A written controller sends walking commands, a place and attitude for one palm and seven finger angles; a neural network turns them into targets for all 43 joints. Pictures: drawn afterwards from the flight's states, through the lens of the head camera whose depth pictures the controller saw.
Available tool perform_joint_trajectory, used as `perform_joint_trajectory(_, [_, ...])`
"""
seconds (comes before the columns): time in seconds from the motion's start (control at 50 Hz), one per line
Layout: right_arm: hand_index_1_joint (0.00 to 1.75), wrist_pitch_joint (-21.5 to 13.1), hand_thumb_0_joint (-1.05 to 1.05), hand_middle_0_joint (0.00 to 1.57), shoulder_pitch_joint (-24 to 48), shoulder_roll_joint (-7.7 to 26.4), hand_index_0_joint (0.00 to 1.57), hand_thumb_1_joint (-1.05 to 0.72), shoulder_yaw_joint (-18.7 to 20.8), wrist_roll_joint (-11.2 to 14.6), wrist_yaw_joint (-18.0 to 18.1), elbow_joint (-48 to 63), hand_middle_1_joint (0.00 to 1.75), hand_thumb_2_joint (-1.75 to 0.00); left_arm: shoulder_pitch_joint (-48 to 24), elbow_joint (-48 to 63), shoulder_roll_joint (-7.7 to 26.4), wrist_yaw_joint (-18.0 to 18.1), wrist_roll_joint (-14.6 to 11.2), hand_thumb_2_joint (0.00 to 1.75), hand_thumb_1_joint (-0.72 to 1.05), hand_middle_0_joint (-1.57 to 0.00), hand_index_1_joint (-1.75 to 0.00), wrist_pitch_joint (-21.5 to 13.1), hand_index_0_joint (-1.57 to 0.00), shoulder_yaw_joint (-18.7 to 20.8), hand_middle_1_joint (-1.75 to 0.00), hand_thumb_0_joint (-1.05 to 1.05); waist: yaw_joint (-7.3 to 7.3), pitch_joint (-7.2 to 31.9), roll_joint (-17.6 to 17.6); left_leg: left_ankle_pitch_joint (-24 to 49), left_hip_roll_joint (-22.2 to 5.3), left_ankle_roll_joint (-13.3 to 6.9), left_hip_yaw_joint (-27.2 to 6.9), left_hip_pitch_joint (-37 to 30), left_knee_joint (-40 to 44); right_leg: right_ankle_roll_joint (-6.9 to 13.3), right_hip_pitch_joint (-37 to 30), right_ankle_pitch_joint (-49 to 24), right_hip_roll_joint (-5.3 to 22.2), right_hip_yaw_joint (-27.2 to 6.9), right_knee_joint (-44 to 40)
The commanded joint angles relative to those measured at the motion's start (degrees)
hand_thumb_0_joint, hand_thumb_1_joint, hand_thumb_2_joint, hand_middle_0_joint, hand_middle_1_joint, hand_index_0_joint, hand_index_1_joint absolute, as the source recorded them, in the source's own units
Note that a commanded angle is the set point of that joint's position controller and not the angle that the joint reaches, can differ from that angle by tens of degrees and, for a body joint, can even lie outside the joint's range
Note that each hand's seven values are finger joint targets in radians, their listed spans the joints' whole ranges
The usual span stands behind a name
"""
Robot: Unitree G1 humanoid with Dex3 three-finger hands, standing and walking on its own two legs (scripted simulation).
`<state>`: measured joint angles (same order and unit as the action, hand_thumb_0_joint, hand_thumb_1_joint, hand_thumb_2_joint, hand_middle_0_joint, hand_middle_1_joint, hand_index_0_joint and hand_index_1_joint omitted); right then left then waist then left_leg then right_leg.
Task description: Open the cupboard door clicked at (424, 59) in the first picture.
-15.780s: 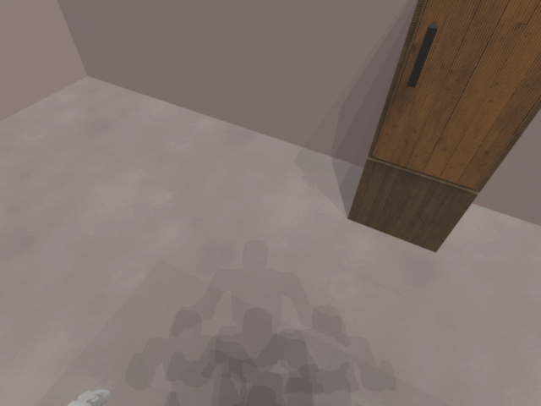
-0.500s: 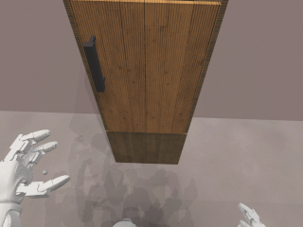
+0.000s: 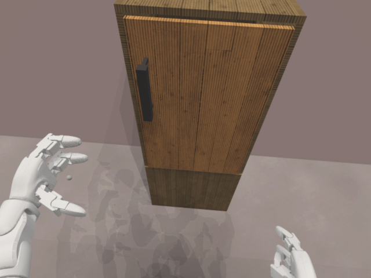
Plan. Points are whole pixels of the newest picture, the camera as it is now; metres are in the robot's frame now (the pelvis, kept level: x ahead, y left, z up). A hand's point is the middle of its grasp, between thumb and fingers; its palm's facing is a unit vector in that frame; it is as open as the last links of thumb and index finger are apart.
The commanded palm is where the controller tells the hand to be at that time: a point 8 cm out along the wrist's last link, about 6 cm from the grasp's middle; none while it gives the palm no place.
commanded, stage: raise the hand with hooked fingers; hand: left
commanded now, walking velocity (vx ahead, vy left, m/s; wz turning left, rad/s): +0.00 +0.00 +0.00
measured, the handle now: (147, 90) +0.55 +0.16 +0.10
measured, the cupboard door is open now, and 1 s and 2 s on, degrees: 0 0 0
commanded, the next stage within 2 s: move the hooked fingers beside the handle in 0.66 s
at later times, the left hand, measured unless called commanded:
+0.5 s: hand (72, 160) +0.30 +0.25 +0.12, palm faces +0.06 -1.00 -0.03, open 13.9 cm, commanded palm +0.26 +0.30 +0.12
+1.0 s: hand (86, 151) +0.32 +0.24 +0.12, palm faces +0.06 -1.00 -0.01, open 13.9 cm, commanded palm +0.30 +0.28 +0.12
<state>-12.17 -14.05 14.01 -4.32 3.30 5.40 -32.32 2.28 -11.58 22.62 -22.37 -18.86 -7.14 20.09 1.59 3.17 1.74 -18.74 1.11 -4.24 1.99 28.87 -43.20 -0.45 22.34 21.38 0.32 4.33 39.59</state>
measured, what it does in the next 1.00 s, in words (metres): stands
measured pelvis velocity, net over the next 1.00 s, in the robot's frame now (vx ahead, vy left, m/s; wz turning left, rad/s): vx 0.00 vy -0.04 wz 0.00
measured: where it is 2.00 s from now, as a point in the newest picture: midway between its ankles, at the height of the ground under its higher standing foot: outside the picture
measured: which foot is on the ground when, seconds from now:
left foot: down 0.00-1.00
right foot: down 0.00-1.00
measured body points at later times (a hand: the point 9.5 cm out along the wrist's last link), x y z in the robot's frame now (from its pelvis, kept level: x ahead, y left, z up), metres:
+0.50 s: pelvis +0.00 -0.02 +0.01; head +0.02 -0.01 +0.46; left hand +0.29 +0.31 +0.12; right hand +0.15 -0.27 -0.07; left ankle +0.04 +0.06 -0.71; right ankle -0.01 -0.13 -0.71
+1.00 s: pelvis +0.00 -0.04 +0.01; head +0.02 -0.04 +0.46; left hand +0.31 +0.29 +0.12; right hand +0.15 -0.29 -0.08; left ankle +0.04 +0.06 -0.71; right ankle -0.01 -0.13 -0.71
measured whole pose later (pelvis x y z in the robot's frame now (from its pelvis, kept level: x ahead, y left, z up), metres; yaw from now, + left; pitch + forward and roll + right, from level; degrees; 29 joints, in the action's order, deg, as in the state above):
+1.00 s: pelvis +0.00 -0.04 +0.01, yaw +0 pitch +4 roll -1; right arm -9.7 -14.8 15.9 -3.2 4.3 6.5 -35.2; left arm -13.1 -29.0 25.7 -25.3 -18.5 -7.7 23.5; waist 0.2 2.1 1.5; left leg -16.7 -0.7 -1.4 0.6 27.1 -39.9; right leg 2.3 21.2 20.3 -1.7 5.3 37.4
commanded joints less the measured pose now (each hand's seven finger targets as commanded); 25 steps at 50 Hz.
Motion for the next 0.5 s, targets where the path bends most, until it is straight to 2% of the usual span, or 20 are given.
perform_joint_trajectory(0.0, [0.30, -3.1, 0.00, 0.20, 1.6, 9.5, 0.20, -0.90, 4.1, -0.5, 1.0, 6.8, 0.30, -0.90, -17.9, 12.3, 17.2, 0.5, -1.5, 0.30, -0.50, -0.30, -1.20, -5.9, -0.30, 9.6, -1.20, 0.00, -0.38, 12.3, 5.6, 11.0, -3.4, 5.1, -9.9, -18.6, 11.4, 2.7, 4.1, -8.1, -2.9, 0.2, -5.0])
perform_joint_trajectory(0.02, [0.30, -2.9, 0.00, 0.20, 2.0, 9.4, 0.20, -0.90, 4.1, -0.1, 1.1, 6.6, 0.30, -0.90, -18.8, 10.4, 16.0, 0.0, -1.6, 0.30, -0.50, -0.30, -1.20, -5.1, -0.30, 8.5, -1.20, 0.00, -0.99, 11.2, 5.2, 10.5, -3.4, 5.0, -9.7, -18.4, 11.7, 2.6, 4.1, -8.1, -2.7, 0.3, -5.5])
perform_joint_trajectory(0.08, [0.30, -2.5, 0.00, 0.20, 2.3, 9.7, 0.20, -0.90, 4.1, 0.4, 1.5, 6.2, 0.30, -0.90, -20.6, 5.4, 15.5, -2.0, -1.2, 0.30, -0.50, -0.30, -1.20, -2.1, -0.30, 7.1, -1.20, 0.00, -1.08, 9.5, 7.2, 8.6, -3.1, 4.7, -9.3, -17.7, 12.5, 2.6, 3.8, -7.8, -2.2, 0.1, -6.7])
perform_joint_trajectory(0.1, [0.30, -2.3, 0.00, 0.20, 1.9, 9.9, 0.20, -0.90, 4.2, 0.4, 1.6, 6.5, 0.30, -0.90, -20.7, 3.7, 15.9, -2.8, -1.2, 0.30, -0.50, -0.30, -1.20, -0.7, -0.30, 7.0, -1.20, 0.00, -0.85, 9.6, 5.4, 8.2, -2.9, 4.5, -9.3, -17.3, 12.8, 2.7, 2.8, -8.1, -2.4, 0.1, -7.3])
perform_joint_trajectory(0.12, [0.30, -2.1, 0.00, 0.20, 2.4, 10.0, 0.20, -0.90, 4.1, 0.7, 1.7, 6.8, 0.30, -0.90, -21.7, 2.6, 15.6, -3.6, -1.3, 0.30, -0.50, -0.30, -1.20, 0.6, -0.30, 6.2, -1.20, 0.00, -1.07, 9.0, 6.3, 7.7, -2.8, 4.3, -8.9, -17.1, 12.9, 2.7, 2.9, -8.1, -2.2, 0.0, -7.8])
perform_joint_trajectory(0.14, [0.30, -2.0, 0.00, 0.20, 2.1, 10.1, 0.20, -0.90, 4.2, 0.8, 1.8, 6.8, 0.30, -0.90, -22.8, 2.4, 16.5, -3.9, -1.2, 0.30, -0.50, -0.30, -1.20, 1.4, -0.30, 6.4, -1.20, 0.00, -1.18, 9.3, 4.6, 7.1, -2.8, 4.1, -9.2, -17.1, 13.2, 2.6, 2.7, -7.9, -2.2, 0.1, -8.1])
perform_joint_trajectory(0.16, [0.30, -2.0, 0.00, 0.20, 2.3, 10.1, 0.20, -0.90, 4.2, 0.8, 1.8, 7.2, 0.30, -0.90, -22.1, 2.1, 15.9, -4.4, -1.2, 0.30, -0.50, -0.30, -1.20, 2.0, -0.30, 5.9, -1.20, 0.00, -1.00, 9.6, 5.1, 7.0, -2.7, 4.1, -9.2, -17.4, 13.3, 2.6, 2.8, -7.8, -2.1, 0.0, -8.0])
perform_joint_trajectory(0.18, [0.30, -2.0, 0.00, 0.20, 2.2, 10.0, 0.20, -0.90, 4.3, 0.8, 1.6, 7.5, 0.30, -0.90, -21.3, 2.0, 15.5, -4.5, -1.2, 0.30, -0.50, -0.30, -1.20, 2.2, -0.30, 5.7, -1.20, 0.00, -0.91, 9.7, 4.0, 6.8, -2.8, 4.0, -9.4, -17.4, 13.5, 2.5, 2.8, -7.8, -2.2, 0.2, -8.1])
perform_joint_trajectory(0.2, [0.30, -2.1, 0.00, 0.20, 2.2, 10.0, 0.20, -0.90, 4.2, 0.6, 1.5, 7.9, 0.30, -0.90, -20.5, 2.4, 15.8, -4.7, -1.7, 0.30, -0.50, -0.30, -1.20, 2.1, -0.30, 6.3, -1.20, 0.00, -0.34, 9.8, 3.2, 8.3, -2.4, 3.9, -9.0, -17.2, 13.2, 2.9, 1.3, -8.7, -2.3, 0.0, -8.6])
perform_joint_trajectory(0.26, [0.30, -2.1, 0.00, 0.20, 2.0, 10.1, 0.20, -0.90, 4.6, 0.4, 0.9, 8.1, 0.30, -0.90, -19.2, 3.3, 17.4, -4.2, -2.2, 0.30, -0.50, -0.30, -1.20, 0.8, -0.30, 8.8, -1.20, 0.00, -0.10, 11.0, 0.8, 9.7, -2.3, 3.4, -7.9, -17.0, 12.6, 2.6, 1.0, -9.6, -2.5, -0.2, -8.7])
perform_joint_trajectory(0.3, [0.30, -2.1, 0.00, 0.20, 2.0, 10.0, 0.20, -0.90, 4.6, 0.1, 0.6, 8.0, 0.30, -0.90, -20.2, 5.5, 18.8, -3.2, -2.4, 0.30, -0.50, -0.30, -1.20, -1.1, -0.30, 10.4, -1.20, 0.00, 0.29, 11.1, 1.8, 11.1, -2.0, 3.4, -7.2, -16.8, 12.2, 2.9, -0.2, -10.5, -2.7, -0.4, -8.7])
perform_joint_trajectory(0.32, [0.30, -2.1, 0.00, 0.20, 2.2, 10.0, 0.20, -0.90, 4.6, 0.1, 0.5, 8.0, 0.30, -0.90, -20.8, 5.9, 18.8, -2.9, -2.4, 0.30, -0.50, -0.30, -1.20, -1.7, -0.30, 10.6, -1.20, 0.00, 0.21, 11.2, 3.6, 11.4, -1.9, 3.4, -6.8, -17.0, 12.2, 2.8, 0.0, -10.7, -2.7, -0.7, -8.7])
perform_joint_trajectory(0.38, [0.30, -2.2, 0.00, 0.20, 1.7, 9.6, 0.20, -0.90, 4.7, -0.1, 0.5, 7.5, 0.30, -0.90, -21.7, 7.4, 18.4, -1.6, -1.6, 0.30, -0.50, -0.30, -1.20, -3.4, -0.30, 10.2, -1.20, 0.00, -0.30, 11.9, 6.0, 11.1, -1.9, 3.2, -6.3, -18.1, 12.0, 2.6, 0.5, -10.3, -2.5, -0.9, -8.7])
perform_joint_trajectory(0.4, [0.30, -2.1, 0.00, 0.20, 1.5, 9.7, 0.20, -0.90, 4.7, -0.2, 0.5, 7.3, 0.30, -0.90, -22.1, 7.8, 18.9, -1.4, -1.4, 0.30, -0.50, -0.30, -1.20, -3.6, -0.30, 10.4, -1.20, 0.00, -0.31, 11.6, 5.3, 11.6, -1.8, 2.9, -6.0, -17.6, 11.7, 2.8, -0.4, -11.0, -2.6, -1.2, -8.9])
perform_joint_trajectory(0.42, [0.30, -2.1, 0.00, 0.20, 1.6, 9.6, 0.20, -0.90, 4.7, 0.0, 0.5, 7.1, 0.30, -0.90, -21.7, 7.2, 18.1, -1.6, -1.5, 0.30, -0.50, -0.30, -1.20, -3.6, -0.30, 9.9, -1.20, 0.00, -0.56, 11.9, 6.4, 12.1, -1.7, 2.8, -5.6, -17.9, 11.5, 2.7, -0.4, -11.8, -2.4, -1.4, -9.0])
perform_joint_trajectory(0.48, [0.30, -2.0, 0.00, 0.20, 1.5, 9.7, 0.20, -0.90, 4.8, 0.2, 0.8, 6.8, 0.30, -0.90, -21.2, 6.4, 17.4, -2.3, -1.4, 0.30, -0.50, -0.30, -1.20, -3.3, -0.30, 8.8, -1.20, 0.00, -0.99, 11.6, 6.5, 11.7, -1.6, 2.6, -5.2, -17.6, 11.1, 2.4, -0.2, -11.9, -2.3, -1.5, -9.2])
